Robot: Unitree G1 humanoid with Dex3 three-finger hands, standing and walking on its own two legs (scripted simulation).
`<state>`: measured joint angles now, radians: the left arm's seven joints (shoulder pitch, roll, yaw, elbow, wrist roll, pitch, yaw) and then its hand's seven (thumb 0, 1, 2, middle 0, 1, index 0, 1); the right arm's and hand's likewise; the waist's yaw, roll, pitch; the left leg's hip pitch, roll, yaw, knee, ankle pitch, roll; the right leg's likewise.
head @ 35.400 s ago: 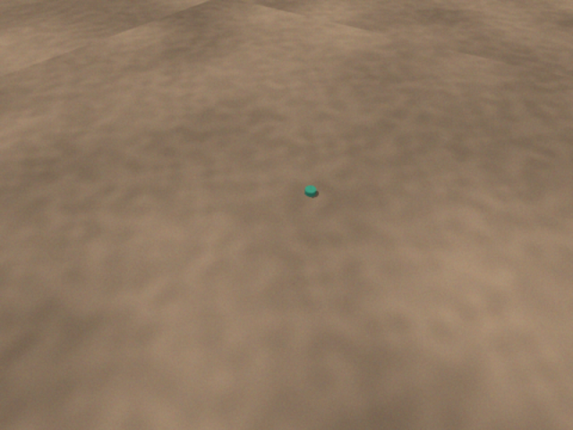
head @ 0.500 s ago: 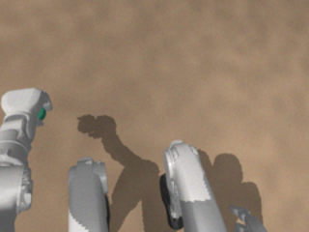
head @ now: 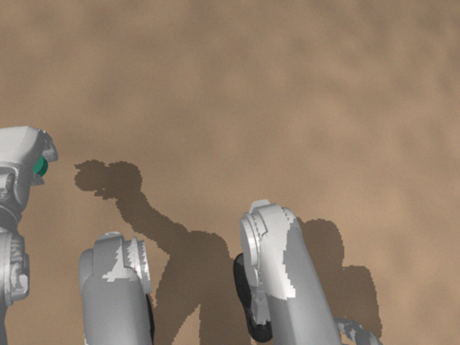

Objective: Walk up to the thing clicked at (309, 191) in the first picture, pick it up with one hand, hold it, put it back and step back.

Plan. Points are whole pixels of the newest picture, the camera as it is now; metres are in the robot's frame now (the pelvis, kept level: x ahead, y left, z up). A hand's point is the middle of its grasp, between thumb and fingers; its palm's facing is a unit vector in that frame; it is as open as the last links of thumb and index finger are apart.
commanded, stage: crouch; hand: left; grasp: from above
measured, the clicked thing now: (27, 164) +0.48 +0.29 -0.20
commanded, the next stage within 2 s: lower in 0.10 s
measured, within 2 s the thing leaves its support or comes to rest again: rests again in 1.14 s
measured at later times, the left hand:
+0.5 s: hand (39, 176) +0.46 +0.28 -0.21, palm faces -0.49 -0.07 -0.87, open 6.1 cm
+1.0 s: hand (50, 177) +0.47 +0.28 -0.27, palm faces -0.47 -0.12 -0.87, open 6.1 cm
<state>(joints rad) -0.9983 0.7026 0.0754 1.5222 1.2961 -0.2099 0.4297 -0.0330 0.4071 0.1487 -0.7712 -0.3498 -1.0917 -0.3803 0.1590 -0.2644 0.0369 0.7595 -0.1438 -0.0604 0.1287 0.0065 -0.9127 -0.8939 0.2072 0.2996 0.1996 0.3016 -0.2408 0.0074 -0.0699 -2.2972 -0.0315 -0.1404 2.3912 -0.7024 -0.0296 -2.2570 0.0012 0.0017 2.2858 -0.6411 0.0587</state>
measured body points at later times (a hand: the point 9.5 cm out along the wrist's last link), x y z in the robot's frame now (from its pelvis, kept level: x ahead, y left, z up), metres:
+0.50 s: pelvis +0.00 +0.00 -0.02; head +0.25 +0.08 +0.35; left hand +0.48 +0.28 -0.16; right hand +0.04 -0.28 -0.11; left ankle +0.07 +0.13 -0.30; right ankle +0.11 -0.14 -0.30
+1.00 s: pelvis +0.01 +0.01 -0.04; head +0.28 +0.10 +0.31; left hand +0.49 +0.28 -0.22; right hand +0.03 -0.26 -0.11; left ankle +0.07 +0.13 -0.30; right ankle +0.11 -0.14 -0.30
